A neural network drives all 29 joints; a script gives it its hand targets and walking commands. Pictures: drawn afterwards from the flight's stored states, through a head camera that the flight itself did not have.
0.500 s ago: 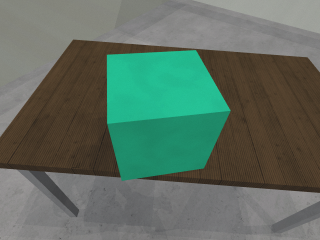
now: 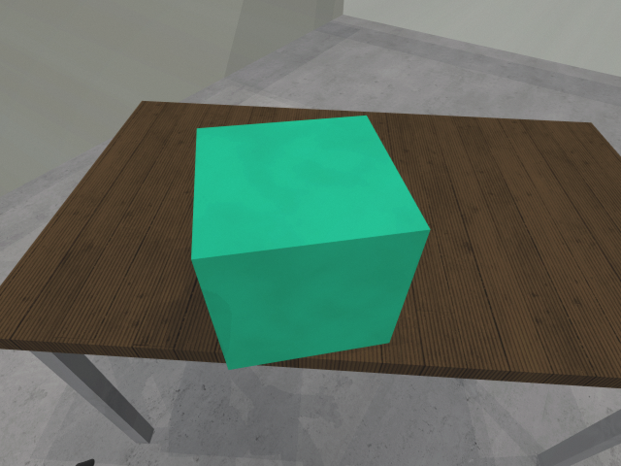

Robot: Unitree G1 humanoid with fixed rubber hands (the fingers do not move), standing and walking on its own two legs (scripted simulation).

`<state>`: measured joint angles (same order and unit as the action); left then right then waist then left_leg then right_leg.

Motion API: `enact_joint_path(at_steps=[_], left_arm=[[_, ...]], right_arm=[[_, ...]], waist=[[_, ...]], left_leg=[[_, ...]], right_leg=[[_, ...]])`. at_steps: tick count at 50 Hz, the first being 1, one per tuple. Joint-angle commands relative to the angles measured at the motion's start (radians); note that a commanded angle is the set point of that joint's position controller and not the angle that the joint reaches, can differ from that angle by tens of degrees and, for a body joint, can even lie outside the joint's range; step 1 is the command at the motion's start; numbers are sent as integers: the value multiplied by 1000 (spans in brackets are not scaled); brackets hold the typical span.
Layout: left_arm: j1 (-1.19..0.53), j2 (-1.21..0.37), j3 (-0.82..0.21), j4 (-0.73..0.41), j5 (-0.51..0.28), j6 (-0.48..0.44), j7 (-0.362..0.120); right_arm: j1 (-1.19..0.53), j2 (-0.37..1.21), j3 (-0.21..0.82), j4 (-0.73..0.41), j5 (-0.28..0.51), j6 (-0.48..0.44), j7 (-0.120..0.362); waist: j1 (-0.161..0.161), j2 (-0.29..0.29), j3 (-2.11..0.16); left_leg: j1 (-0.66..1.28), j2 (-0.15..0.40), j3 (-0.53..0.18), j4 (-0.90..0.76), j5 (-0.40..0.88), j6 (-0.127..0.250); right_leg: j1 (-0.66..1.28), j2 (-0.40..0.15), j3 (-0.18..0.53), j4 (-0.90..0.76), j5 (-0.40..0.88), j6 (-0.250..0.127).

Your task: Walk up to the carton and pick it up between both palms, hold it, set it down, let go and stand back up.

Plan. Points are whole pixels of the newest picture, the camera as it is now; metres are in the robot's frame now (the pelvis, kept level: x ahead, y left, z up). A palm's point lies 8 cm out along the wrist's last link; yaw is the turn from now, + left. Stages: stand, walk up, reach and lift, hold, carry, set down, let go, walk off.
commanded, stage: walk up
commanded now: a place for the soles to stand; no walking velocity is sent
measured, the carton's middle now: (298, 241) +0.43 +0.02 +0.07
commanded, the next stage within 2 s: reach and lift in 0.84 s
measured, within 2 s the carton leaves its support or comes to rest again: neither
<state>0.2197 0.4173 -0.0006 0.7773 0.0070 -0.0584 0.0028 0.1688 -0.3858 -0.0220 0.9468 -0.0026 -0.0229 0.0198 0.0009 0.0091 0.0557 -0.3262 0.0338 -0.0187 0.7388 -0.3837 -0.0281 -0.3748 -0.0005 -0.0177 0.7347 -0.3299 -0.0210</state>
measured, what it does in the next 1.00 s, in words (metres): stands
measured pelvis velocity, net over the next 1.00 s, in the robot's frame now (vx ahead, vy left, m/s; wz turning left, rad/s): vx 0.00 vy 0.01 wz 0.00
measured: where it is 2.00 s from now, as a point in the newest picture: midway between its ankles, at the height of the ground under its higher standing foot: outside the picture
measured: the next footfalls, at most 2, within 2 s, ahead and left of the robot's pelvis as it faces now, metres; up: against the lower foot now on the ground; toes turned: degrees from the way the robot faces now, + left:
none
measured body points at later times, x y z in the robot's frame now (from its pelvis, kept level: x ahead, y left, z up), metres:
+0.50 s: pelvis +0.00 +0.01 +0.00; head +0.02 +0.02 +0.45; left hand +0.11 +0.33 -0.10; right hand +0.09 -0.30 -0.11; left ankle +0.01 +0.14 -0.71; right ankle +0.04 -0.11 -0.71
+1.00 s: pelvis +0.00 +0.01 +0.00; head +0.03 +0.01 +0.45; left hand +0.13 +0.32 -0.11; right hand +0.12 -0.30 -0.11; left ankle +0.01 +0.14 -0.71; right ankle +0.04 -0.11 -0.71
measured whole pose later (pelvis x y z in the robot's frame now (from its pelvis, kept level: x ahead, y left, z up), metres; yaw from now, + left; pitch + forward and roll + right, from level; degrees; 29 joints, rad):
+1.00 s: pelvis +0.00 +0.01 +0.00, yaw +0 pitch -2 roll +0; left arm 0.10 0.39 0.00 0.72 0.02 0.32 0.03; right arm 0.08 -0.36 -0.12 1.01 -0.07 -0.16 0.06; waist 0.00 0.01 0.11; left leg -0.34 0.03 -0.02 0.76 -0.39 -0.02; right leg -0.38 0.00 -0.02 0.73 -0.32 -0.01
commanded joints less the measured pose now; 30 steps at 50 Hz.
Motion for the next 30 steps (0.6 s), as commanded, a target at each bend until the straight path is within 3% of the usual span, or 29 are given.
enact_joint_path(at_steps=[1,11,12,14,19,25,30], left_arm=[[-65,202,65,46,1,-3,5],[-71,189,61,48,0,-1,2],[-46,213,67,53,2,-15,8],[-44,224,70,58,6,-20,11],[-47,217,68,65,6,-25,14],[-32,203,61,65,2,-24,16],[-32,204,60,63,2,-25,17]], right_arm=[[-81,-219,-36,-39,-3,-17,-18],[-91,-227,-35,-24,-9,-20,-15],[-75,-223,-39,-25,-17,-6,-9],[-66,-214,-39,-22,-19,3,-5],[-49,-219,-42,-17,-18,2,-3],[-79,-224,-42,-34,-18,0,-6],[-76,-222,-43,-38,-18,4,-6]], waist=[[-12,-19,-57],[-7,-6,-63],[-2,29,-83],[-11,2,-64],[-19,4,-88],[-3,48,-117],[-7,36,-110]], left_leg=[[27,63,-69,-214,29,90],[17,75,-94,-248,35,95],[8,56,-88,-229,-22,103],[5,42,-72,-209,-45,99],[38,51,-84,-220,27,101],[34,76,-102,-231,113,111],[36,72,-96,-218,101,110]], right_leg=[[23,-121,203,-261,58,-64],[41,-103,179,-253,48,-50],[62,-118,197,-265,-17,-52],[40,-142,234,-292,-74,-63],[43,-131,203,-266,5,-53],[85,-103,152,-201,128,-47],[70,-109,160,-211,118,-50]])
